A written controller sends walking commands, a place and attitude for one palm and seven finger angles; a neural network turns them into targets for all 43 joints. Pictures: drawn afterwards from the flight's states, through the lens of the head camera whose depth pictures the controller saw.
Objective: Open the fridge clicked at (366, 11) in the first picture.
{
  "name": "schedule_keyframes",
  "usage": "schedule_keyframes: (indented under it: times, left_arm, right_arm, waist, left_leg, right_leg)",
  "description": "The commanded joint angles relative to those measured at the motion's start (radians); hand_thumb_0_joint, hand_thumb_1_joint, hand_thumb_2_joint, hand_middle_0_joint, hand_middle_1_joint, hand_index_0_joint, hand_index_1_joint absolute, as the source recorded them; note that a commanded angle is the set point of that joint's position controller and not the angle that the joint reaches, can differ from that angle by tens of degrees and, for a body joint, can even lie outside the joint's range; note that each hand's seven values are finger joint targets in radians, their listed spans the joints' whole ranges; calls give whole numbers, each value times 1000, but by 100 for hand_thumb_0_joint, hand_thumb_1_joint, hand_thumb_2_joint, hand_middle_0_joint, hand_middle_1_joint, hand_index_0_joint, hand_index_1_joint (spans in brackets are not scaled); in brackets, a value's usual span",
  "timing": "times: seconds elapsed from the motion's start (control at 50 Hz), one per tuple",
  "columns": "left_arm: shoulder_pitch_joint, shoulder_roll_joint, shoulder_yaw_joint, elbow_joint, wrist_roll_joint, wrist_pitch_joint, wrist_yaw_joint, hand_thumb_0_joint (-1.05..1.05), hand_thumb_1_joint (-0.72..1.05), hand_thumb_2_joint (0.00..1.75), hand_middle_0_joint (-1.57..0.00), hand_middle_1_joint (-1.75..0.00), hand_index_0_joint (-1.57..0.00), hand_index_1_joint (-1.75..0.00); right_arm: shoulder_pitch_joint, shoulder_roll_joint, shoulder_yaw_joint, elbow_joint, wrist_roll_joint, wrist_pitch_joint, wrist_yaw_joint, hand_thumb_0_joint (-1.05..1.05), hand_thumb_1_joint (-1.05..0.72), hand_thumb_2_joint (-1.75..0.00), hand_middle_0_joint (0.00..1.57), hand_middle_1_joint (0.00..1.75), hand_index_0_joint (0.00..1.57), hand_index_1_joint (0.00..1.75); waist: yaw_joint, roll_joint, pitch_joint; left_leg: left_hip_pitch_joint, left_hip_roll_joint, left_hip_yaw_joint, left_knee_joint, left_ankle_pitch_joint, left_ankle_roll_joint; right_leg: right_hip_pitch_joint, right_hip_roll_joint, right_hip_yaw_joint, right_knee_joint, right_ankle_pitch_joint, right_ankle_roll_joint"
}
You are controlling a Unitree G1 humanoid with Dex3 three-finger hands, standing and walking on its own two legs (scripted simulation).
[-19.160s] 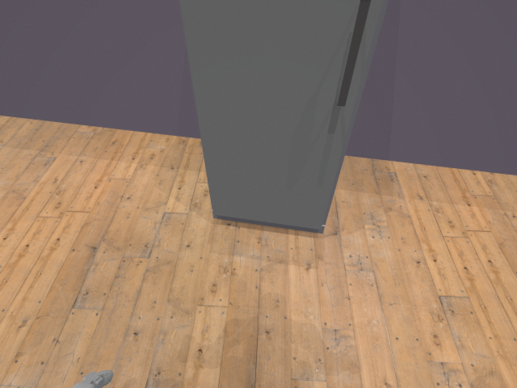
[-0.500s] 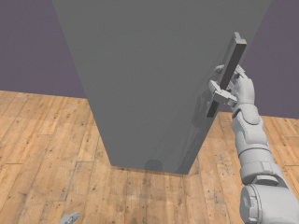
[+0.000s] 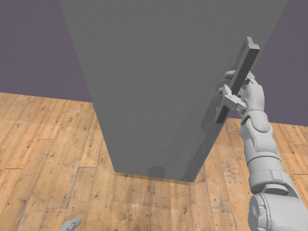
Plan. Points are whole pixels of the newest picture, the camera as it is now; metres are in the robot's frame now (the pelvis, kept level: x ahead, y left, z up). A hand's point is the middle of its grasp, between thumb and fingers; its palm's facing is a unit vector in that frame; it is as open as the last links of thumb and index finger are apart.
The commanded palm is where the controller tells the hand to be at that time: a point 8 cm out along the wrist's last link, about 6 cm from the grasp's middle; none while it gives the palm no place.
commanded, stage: grip the handle and tug to test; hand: right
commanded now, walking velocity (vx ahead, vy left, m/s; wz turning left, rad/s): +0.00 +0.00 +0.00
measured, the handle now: (231, 86) +0.49 -0.15 +0.13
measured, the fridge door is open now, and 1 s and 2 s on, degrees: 0 10 41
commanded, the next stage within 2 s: pull the door a little, standing still in 0.30 s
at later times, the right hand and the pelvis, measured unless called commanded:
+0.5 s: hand (227, 97) +0.44 -0.13 +0.14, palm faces -0.01 +1.00 +0.02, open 5.9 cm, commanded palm +0.40 -0.19 +0.14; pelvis +0.04 +0.00 +0.01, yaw +1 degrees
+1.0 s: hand (226, 118) +0.36 -0.12 +0.14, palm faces -0.06 +1.00 -0.04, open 6.3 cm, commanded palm +0.34 -0.18 +0.14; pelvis +0.08 +0.00 +0.02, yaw +5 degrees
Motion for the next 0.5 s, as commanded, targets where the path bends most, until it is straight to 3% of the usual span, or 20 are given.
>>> schedule_keyframes:
  times: [0.0,0.14,0.18,0.2,0.22,0.28,0.34,0.38,0.44,0.48]
  left_arm:
    - [-23,132,47,-139,-3,-39,11,0,90,90,-20,-30,-20,-30]
    - [-44,127,52,-171,-4,-36,1,0,90,90,-20,-30,-20,-30]
    - [-50,128,52,-178,-5,-29,2,0,90,90,-20,-30,-20,-30]
    - [-58,122,51,-184,-6,-28,0,0,90,90,-20,-30,-20,-30]
    - [-55,126,53,-187,-6,-28,0,0,90,90,-20,-30,-20,-30]
    - [-70,120,53,-201,-5,-21,0,0,90,90,-20,-30,-20,-30]
    - [-73,121,51,-202,-6,-12,2,0,90,90,-20,-30,-20,-30]
    - [-80,115,50,-211,-3,-7,1,0,90,90,-20,-30,-20,-30]
    - [-69,120,49,-184,-3,9,14,0,90,90,-20,-30,-20,-30]
    - [-75,114,50,-188,1,10,15,0,90,90,-20,-30,-20,-30]
  right_arm:
    - [-348,-128,-7,-310,15,-74,32,0,-90,-90,45,140,45,140]
    - [-148,-124,-27,-443,29,-30,37,0,-90,-90,45,140,45,140]
    - [-114,-142,-40,-487,27,-10,39,0,-90,-90,45,140,45,140]
    - [-108,-98,0,-509,27,2,44,0,-90,-90,45,140,45,140]
    - [-74,-110,-18,-519,33,11,41,0,-90,-90,45,140,45,140]
    - [-11,-112,-29,-590,34,43,39,0,-90,-90,45,140,45,140]
    - [17,-132,-44,-617,34,77,37,0,-90,-90,45,140,45,140]
    - [43,-115,-31,-674,32,95,35,0,-90,-90,45,140,45,140]
    - [-117,-127,-15,-631,18,127,17,0,-90,-90,45,140,45,140]
    - [-85,-114,-17,-657,15,135,11,0,-90,-90,45,140,45,140]
  waist:
    - [-35,34,-342]
    - [-72,41,-357]
    - [-77,37,-355]
    - [-69,25,-344]
    - [-77,60,-341]
    - [-87,37,-361]
    - [-83,55,-338]
    - [-89,33,-354]
    - [-43,28,-306]
    - [-56,1,-336]
  left_leg:
    - [154,-15,-7,-48,449,5]
    - [217,-12,-6,-39,583,2]
    - [234,-10,-5,-39,608,1]
    - [227,-10,-4,-43,613,0]
    - [249,-9,-2,-44,630,0]
    - [267,-5,-6,-42,681,-4]
    - [277,-1,-4,-46,723,-7]
    - [291,1,-2,-43,750,-6]
    - [232,-5,-1,-60,704,-7]
    - [231,-5,0,-61,681,-3]
  right_leg:
    - [179,24,25,-41,355,-24]
    - [204,19,11,-37,490,-26]
    - [204,18,6,-41,506,-24]
    - [215,19,5,-43,510,-25]
    - [208,18,5,-40,531,-27]
    - [230,18,0,-46,576,-26]
    - [229,15,-1,-48,603,-26]
    - [255,13,3,-50,664,-24]
    - [266,9,13,-46,642,-23]
    - [297,8,19,-46,669,-19]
